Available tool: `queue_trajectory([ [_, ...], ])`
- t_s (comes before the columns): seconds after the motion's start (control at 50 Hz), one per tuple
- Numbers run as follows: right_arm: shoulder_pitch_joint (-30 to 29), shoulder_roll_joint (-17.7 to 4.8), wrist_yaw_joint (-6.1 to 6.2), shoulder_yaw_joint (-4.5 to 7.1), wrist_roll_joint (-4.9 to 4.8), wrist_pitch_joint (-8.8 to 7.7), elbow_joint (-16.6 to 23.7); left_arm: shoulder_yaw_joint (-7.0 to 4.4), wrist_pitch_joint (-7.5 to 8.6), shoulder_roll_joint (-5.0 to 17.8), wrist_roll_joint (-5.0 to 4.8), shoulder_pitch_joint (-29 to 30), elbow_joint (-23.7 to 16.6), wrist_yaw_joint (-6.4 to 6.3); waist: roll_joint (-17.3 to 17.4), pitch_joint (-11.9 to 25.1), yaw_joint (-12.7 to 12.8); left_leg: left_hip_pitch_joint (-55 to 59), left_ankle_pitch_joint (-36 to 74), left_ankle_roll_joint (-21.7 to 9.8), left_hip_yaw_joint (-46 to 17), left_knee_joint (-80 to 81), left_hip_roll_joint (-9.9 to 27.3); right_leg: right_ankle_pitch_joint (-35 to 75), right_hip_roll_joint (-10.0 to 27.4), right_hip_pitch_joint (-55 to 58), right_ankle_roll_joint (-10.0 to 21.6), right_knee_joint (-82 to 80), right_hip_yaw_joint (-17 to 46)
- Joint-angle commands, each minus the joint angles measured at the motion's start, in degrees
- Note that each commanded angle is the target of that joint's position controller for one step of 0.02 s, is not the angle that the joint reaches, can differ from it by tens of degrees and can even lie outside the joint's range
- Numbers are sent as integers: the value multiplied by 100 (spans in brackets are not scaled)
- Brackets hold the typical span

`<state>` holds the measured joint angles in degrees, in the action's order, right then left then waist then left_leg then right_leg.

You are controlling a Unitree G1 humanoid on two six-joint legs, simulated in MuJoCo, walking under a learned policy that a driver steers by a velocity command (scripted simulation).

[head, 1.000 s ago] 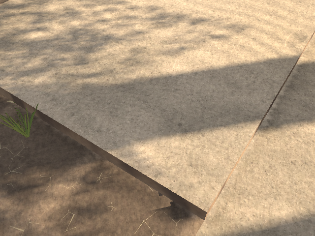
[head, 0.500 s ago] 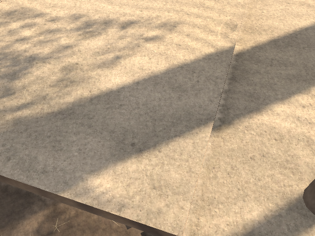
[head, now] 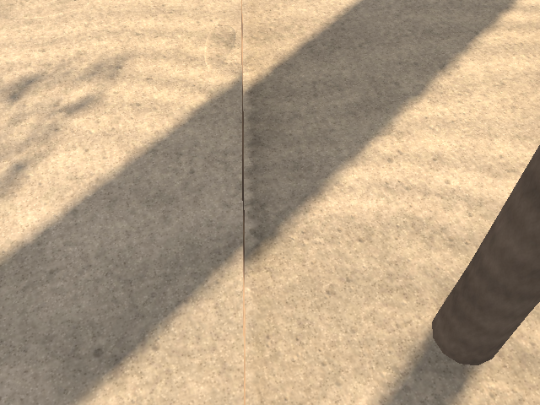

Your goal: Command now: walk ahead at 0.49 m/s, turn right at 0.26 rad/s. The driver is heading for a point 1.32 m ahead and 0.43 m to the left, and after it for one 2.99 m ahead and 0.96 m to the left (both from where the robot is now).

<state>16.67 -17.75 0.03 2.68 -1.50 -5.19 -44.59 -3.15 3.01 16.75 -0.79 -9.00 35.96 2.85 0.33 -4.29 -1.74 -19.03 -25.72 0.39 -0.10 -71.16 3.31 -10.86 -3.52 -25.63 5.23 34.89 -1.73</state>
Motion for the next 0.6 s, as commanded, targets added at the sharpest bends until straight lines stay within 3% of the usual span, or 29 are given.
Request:
queue_trajectory([
  [0.02,-68,-704,46,115,55,-97,558,-163,170,641,138,-452,-229,-38,-312,949,182,-1844,694,-59,-409,-223,509,1286,1711,2055,1054,-1875,2297],
  [0.06,276,-564,40,101,39,94,396,-122,250,559,144,-398,-99,-47,-372,911,-12,-1554,882,31,-355,-153,542,1658,1616,1562,1067,-2140,1808],
  [0.1,216,-435,65,118,1,247,300,-131,274,671,220,-579,140,-66,-484,595,65,-1961,975,65,-311,-895,456,1540,1593,1317,1037,-2388,1369],
  [0.14,35,-363,88,111,-32,303,327,-80,212,500,125,-618,287,-127,-444,216,112,-2854,1229,82,-575,-1065,408,685,1441,1509,817,-2508,941],
  [0.16,-227,-283,86,88,-13,301,414,-66,169,409,118,-903,423,-148,-363,103,271,-3235,1269,63,-661,-1059,396,684,1404,1768,684,-2379,906],
  [0.2,-566,-153,52,50,19,250,596,-65,114,459,180,-1278,592,-224,-212,149,409,-3764,1555,116,-695,-787,319,844,1516,2275,628,-2369,873],
  [0.22,-733,151,5,-118,93,261,762,-54,23,482,118,-1231,654,-289,-287,249,418,-3815,1342,167,-408,-395,405,739,1571,2369,667,-2422,772],
  [0.26,-1244,240,-63,-204,107,239,996,-26,-54,515,154,-1301,731,-374,-206,108,584,-3679,1290,227,-116,331,395,996,1618,2336,650,-2579,593],
  [0.3,-1292,333,-113,-266,111,200,1161,-29,-38,602,140,-1682,965,-336,-320,293,665,-4312,863,65,25,-306,360,2792,2022,3239,692,-2214,603],
  [0.36,-1635,441,-252,-351,85,136,1487,30,-130,527,137,-1907,1083,-332,-374,254,747,-4558,576,-159,410,-193,246,3794,1999,3625,566,-1848,205],
  [0.38,-1700,484,-306,-373,60,121,1595,59,-166,547,158,-1802,1076,-349,-440,240,645,-4114,512,-260,638,80,128,4463,1945,3368,514,-1805,17],
  [0.42,-1453,403,-364,-331,50,146,1654,28,-197,804,193,-1376,941,-365,-878,584,226,-2474,243,-540,1233,651,-407,7516,1858,2749,443,-1357,-381],
  [0.44,-1014,235,-341,-232,70,185,1618,-14,-177,1007,168,-1288,939,-385,-1115,924,-86,-1590,190,-691,1310,976,-678,8720,1931,2673,454,-870,-404],
  [0.46,-103,39,-295,-91,47,217,1462,-73,-140,1198,85,-1061,932,-374,-1069,1341,-669,-289,553,-916,1165,1859,-893,8739,1867,2403,362,16,-530],
  [0.48,754,-480,-208,144,32,284,1261,-57,1,1102,29,-871,779,-375,-792,1652,-1077,1297,1151,-1184,242,2595,-651,7030,1577,1413,106,1303,-523],
  [0.5,979,-1365,-96,344,83,280,1159,136,209,284,137,-965,348,-330,1505,1898,-666,2537,1288,-2367,-3676,4022,1073,-124,45,-768,-454,4105,-220],
  [0.52,1005,-979,-37,231,259,196,1208,-7,475,848,167,-676,371,-154,1016,2540,-748,2816,1448,-2507,-5298,4786,1452,-1078,-54,-1379,-327,4930,1273],
  [0.54,780,-697,-56,146,266,101,1177,-51,551,756,-64,-481,198,-76,571,1753,-488,2363,1413,-2261,-4661,4762,1467,-985,147,-1882,-300,4960,1247],
  [0.56,668,-468,-95,127,131,42,1091,30,567,515,-52,-239,69,-103,-95,1083,-322,1696,1795,-2036,-3879,4806,1173,-815,326,-1914,-294,4615,1043],
  [0.58,353,-401,-116,135,80,31,1070,49,547,348,10,-187,27,-144,-351,544,31,1104,2284,-1895,-3136,4897,887,-752,475,-1888,-323,4169,887],
  [0.6,92,-208,-113,94,123,18,1110,8,461,403,23,-361,55,-173,-193,492,309,585,2485,-1818,-2572,5036,670,-665,642,-1456,-358,3962,895],
])
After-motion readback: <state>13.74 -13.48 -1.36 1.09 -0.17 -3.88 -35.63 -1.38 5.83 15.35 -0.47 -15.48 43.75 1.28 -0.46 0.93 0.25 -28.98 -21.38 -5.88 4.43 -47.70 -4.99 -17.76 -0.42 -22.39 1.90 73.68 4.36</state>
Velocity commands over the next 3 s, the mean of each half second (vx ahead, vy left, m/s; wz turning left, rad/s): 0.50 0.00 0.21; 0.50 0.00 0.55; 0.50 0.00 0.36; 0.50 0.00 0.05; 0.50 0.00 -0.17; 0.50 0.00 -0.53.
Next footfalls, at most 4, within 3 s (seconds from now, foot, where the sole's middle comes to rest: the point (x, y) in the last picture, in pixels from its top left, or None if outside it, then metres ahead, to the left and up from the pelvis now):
0.48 left None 0.40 0.15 -0.68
1.00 right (251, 236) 0.85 0.07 -0.69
1.42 left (179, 253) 0.80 0.26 -0.68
1.82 right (200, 149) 1.16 0.23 -0.68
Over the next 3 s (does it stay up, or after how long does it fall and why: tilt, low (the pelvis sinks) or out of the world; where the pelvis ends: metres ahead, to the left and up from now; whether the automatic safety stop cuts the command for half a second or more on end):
stays up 1.51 0.50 0.08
